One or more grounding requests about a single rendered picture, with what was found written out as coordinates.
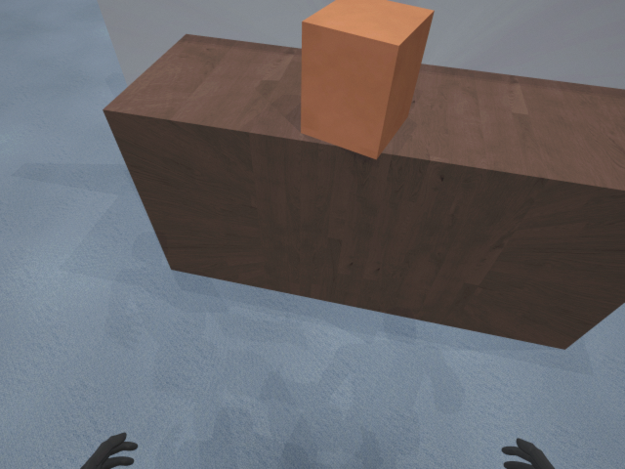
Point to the pedestal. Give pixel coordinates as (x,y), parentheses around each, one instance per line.
(498,206)

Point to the robot right hand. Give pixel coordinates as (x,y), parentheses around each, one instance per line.
(529,452)

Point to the carton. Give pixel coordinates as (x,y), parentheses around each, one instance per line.
(360,64)

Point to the robot left hand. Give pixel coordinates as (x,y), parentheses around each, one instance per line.
(100,459)

